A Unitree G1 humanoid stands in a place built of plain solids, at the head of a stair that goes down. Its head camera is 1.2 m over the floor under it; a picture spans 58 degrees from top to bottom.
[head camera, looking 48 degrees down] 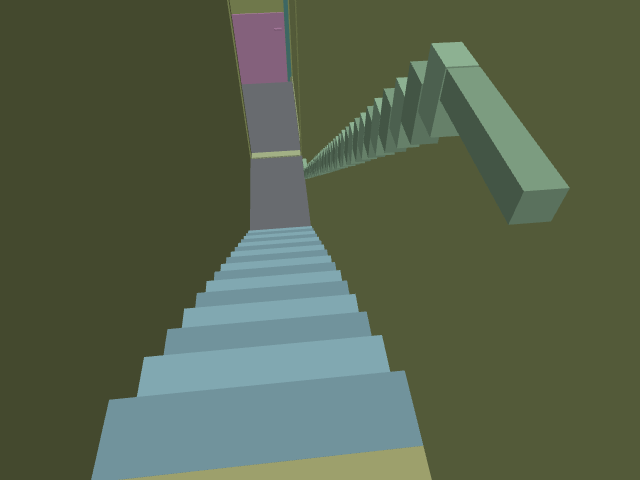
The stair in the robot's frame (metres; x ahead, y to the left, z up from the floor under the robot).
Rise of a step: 0.20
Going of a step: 0.23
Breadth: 0.94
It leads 6 degrees to the left of straight ahead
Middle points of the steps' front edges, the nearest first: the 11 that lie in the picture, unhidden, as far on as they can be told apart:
0.52 0.17 0.00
0.75 0.20 -0.20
0.98 0.22 -0.39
1.21 0.24 -0.59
1.44 0.27 -0.79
1.66 0.29 -0.98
1.89 0.31 -1.18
2.12 0.34 -1.38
2.35 0.36 -1.57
2.58 0.38 -1.77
2.81 0.41 -1.97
